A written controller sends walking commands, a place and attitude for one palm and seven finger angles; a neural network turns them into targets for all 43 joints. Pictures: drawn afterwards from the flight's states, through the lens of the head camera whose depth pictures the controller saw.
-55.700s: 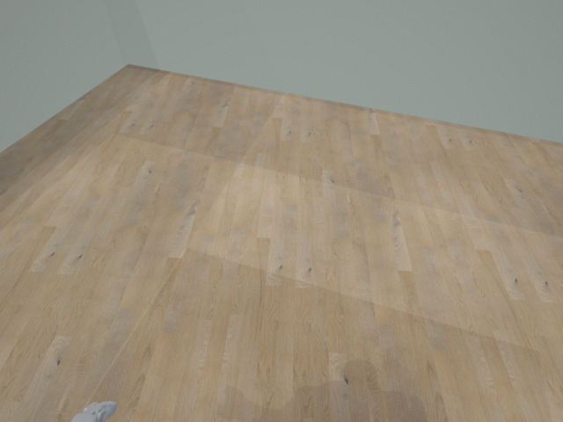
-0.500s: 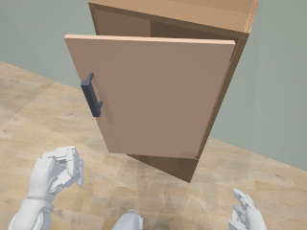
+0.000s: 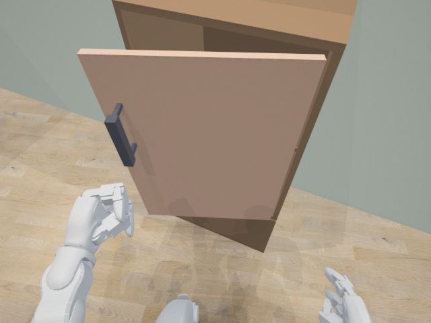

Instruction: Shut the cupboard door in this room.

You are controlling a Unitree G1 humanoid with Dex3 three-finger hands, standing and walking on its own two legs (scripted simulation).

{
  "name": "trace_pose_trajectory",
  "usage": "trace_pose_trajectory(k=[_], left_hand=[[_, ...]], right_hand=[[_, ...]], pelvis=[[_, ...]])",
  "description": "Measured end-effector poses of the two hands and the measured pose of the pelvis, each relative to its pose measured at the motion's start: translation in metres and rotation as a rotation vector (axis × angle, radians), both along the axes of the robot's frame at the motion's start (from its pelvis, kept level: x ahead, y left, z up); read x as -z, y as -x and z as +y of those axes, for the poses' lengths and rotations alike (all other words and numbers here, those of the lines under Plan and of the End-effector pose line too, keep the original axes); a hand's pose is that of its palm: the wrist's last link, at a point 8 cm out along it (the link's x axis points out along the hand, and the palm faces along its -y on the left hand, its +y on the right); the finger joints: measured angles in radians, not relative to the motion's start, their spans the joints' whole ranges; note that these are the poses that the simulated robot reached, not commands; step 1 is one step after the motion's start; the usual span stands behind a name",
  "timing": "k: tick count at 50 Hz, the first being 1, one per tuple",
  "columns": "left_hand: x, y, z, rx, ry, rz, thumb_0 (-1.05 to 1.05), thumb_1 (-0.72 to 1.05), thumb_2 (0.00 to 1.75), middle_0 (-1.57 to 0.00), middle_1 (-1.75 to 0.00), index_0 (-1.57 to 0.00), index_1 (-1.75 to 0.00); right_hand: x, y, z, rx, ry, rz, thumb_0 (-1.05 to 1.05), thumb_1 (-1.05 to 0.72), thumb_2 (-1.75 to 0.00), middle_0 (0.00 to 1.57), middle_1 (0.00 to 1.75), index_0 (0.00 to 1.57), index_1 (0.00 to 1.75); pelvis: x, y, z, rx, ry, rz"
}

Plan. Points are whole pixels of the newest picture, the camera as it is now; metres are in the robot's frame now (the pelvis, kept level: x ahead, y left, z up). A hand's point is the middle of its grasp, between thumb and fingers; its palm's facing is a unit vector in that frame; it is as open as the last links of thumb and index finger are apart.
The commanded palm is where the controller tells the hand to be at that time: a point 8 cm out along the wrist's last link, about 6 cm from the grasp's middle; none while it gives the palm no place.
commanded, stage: bring the fist close to the handle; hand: left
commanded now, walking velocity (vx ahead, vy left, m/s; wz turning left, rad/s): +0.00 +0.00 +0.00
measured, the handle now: (124, 135) +0.46 +0.23 +0.07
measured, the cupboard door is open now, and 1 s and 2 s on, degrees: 21 21 9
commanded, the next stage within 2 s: push the door shut along its arc in 0.96 s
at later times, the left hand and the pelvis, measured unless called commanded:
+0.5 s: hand (134, 180) +0.35 +0.17 +0.08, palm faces -0.01 -1.00 -0.05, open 3.1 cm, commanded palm +0.33 +0.23 +0.07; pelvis +0.00 -0.01 +0.00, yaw +0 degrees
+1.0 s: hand (130, 178) +0.35 +0.18 +0.08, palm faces +0.00 -1.00 -0.02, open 3.1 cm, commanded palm +0.33 +0.23 +0.07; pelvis +0.00 +0.00 +0.00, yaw -1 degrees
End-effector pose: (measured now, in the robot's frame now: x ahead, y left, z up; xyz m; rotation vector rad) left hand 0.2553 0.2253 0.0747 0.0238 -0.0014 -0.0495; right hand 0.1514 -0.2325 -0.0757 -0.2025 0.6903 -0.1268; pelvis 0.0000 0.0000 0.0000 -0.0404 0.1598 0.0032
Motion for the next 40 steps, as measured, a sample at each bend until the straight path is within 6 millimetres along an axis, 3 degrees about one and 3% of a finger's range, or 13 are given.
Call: trace_pose_trajectory(k=[7, 12, 17, 23, 32, 40], left_hand=[[-0.007, -0.016, 0.007, -0.04, -0.023, -0.048, 0.01, 0.9, 0.9, -1.3, -1.5, -1.3, -1.5], [0.002, -0.025, -0.001, -0.007, -0.019, 0.007, 0.01, 0.9, 0.9, -1.3, -1.5, -1.3, -1.5], [-0.001, -0.044, -0.005, -0.023, -0.015, -0.03, 0.02, 0.9, 0.9, -1.31, -1.5, -1.3, -1.5], [-0.009, -0.066, 0.0, -0.04, -0.027, -0.048, 0.02, 0.9, 0.9, -1.3, -1.5, -1.3, -1.5], [0.001, -0.086, 0.014, -0.06, -0.002, 0.007, 0.02, 0.9, 0.9, -1.3, -1.5, -1.3, -1.5], [-0.003, -0.085, 0.011, -0.014, -0.004, -0.03, 0.02, 0.91, 0.9, -1.3, -1.5, -1.3, -1.5]], right_hand=[[0.006, 0.009, -0.005, 0.001, -0.003, 0.05, 0.02, -0.9, -0.9, 0.2, 0.3, 0.2, 0.3], [0.008, 0.013, -0.009, 0.012, -0.001, 0.069, 0.02, -0.9, -0.9, 0.2, 0.3, 0.2, 0.3], [0.011, 0.017, -0.013, 0.018, 0.011, 0.087, 0.02, -0.9, -0.9, 0.2, 0.3, 0.2, 0.3], [0.014, 0.025, -0.019, 0.034, 0.004, 0.12, 0.02, -0.9, -0.9, 0.2, 0.3, 0.2, 0.3], [0.019, 0.043, -0.03, 0.065, 0.027, 0.197, 0.02, -0.9, -0.9, 0.2, 0.3, 0.2, 0.3], [0.02, 0.047, -0.033, 0.089, 0.022, 0.222, 0.02, -0.9, -0.9, 0.2, 0.3, 0.2, 0.3]], pelvis=[[0.0, 0.001, -0.001, 0.001, -0.002, 0.001], [-0.002, 0.002, -0.001, -0.001, -0.002, -0.002], [0.0, 0.004, -0.004, 0.002, -0.005, 0.004], [-0.001, 0.004, -0.007, 0.009, -0.01, 0.012], [-0.001, 0.002, -0.01, 0.012, -0.01, 0.025], [-0.001, -0.004, -0.006, 0.018, -0.01, 0.032]])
